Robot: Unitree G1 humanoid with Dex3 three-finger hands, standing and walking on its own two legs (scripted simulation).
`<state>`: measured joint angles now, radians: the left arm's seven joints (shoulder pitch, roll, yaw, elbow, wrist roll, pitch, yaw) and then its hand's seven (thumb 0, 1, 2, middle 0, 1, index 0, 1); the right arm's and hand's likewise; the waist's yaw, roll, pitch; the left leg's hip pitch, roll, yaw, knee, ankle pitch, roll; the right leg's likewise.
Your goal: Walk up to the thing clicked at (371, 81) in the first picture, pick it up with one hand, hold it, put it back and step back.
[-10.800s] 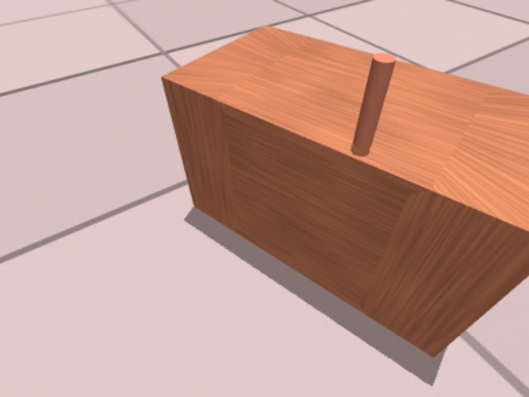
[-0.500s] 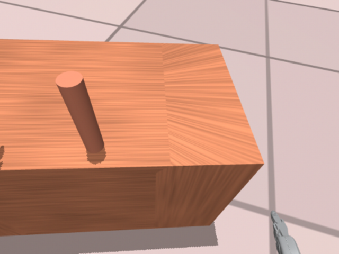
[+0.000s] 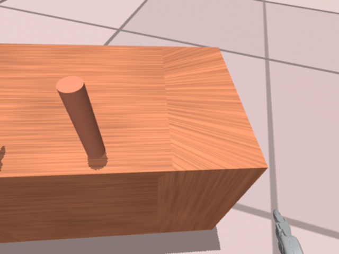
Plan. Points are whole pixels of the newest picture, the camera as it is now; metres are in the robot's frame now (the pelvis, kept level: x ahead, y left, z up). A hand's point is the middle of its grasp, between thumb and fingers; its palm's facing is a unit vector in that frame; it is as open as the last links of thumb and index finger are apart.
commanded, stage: go down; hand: left
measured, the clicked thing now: (85, 123) +0.43 +0.20 +0.08
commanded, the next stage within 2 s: approach in 0.30 s
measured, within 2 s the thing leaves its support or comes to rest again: neither
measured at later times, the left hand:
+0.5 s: hand out of the picture +0.35 +0.38 +0.14, palm faces +0.17 -0.98 +0.01, open 17.6 cm
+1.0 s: hand (73, 139) +0.43 +0.24 +0.02, palm faces +0.07 -0.99 +0.10, open 17.7 cm
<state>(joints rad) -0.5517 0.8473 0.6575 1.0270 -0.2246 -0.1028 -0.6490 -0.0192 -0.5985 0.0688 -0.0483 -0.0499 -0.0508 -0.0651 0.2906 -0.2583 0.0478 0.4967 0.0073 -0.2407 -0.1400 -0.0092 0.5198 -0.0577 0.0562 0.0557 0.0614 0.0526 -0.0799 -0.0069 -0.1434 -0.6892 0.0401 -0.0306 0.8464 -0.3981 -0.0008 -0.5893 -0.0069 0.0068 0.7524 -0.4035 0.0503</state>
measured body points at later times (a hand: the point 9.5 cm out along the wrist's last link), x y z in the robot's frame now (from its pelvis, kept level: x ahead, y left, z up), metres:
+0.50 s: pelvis -0.02 -0.01 +0.00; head +0.05 +0.03 +0.44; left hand +0.34 +0.43 +0.14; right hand +0.14 -0.26 -0.05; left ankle +0.00 +0.11 -0.70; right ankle -0.03 -0.16 -0.70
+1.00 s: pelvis -0.02 +0.00 -0.03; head +0.09 +0.04 +0.40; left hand +0.42 +0.30 +0.01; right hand +0.13 -0.28 -0.05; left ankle +0.00 +0.11 -0.70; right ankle -0.03 -0.16 -0.70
